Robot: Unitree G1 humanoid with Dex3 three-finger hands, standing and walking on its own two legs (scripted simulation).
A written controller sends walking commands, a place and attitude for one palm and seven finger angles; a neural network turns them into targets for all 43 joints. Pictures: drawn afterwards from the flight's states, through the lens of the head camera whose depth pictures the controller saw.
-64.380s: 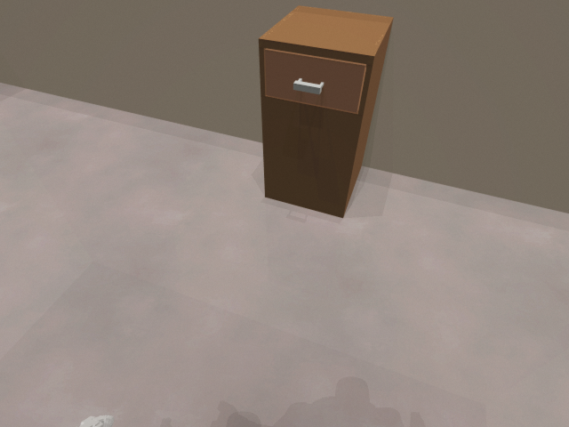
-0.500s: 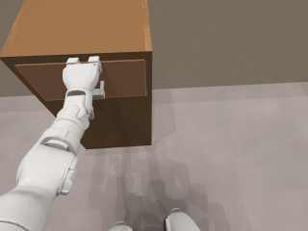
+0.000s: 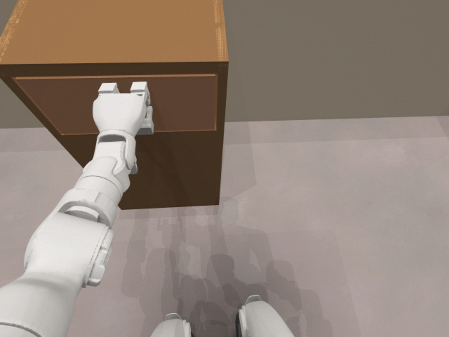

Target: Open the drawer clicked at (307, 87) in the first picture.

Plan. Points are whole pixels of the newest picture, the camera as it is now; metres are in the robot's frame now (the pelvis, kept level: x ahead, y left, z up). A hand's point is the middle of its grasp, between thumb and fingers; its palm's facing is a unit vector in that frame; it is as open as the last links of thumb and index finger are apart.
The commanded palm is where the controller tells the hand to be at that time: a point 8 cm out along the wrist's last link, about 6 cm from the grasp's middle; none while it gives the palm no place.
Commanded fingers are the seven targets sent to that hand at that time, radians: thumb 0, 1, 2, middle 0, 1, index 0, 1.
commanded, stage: lower the fingers behind the handle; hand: left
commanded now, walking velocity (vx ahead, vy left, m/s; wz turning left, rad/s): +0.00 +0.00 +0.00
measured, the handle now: (129, 118) +0.57 +0.15 -0.04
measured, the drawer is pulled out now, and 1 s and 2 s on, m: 0.00 0.00 0.00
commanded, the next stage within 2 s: lift the fingers back up to retry in 1.16 s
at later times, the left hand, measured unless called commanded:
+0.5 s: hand (129, 136) +0.51 +0.14 -0.03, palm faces -0.01 +0.01 -1.00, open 13.7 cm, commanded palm +0.50 +0.14 +0.01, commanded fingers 0.00 -0.50 0.30 -0.30 -1.20 -0.30 -1.20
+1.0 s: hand (130, 137) +0.51 +0.14 -0.03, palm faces +0.01 +0.03 -1.00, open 13.8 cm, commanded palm +0.50 +0.14 -0.01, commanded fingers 0.00 -0.50 0.30 -0.30 -1.20 -0.30 -1.20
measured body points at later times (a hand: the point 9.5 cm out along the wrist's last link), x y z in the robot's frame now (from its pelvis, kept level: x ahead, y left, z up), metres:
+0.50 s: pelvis -0.01 +0.00 -0.02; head +0.13 +0.00 +0.40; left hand +0.51 +0.14 +0.03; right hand -0.02 -0.27 -0.15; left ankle -0.02 +0.11 -0.67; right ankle +0.02 -0.11 -0.67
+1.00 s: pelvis -0.04 +0.00 -0.04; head +0.12 +0.00 +0.38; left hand +0.51 +0.14 +0.02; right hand -0.04 -0.27 -0.17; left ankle -0.02 +0.11 -0.67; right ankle +0.02 -0.11 -0.67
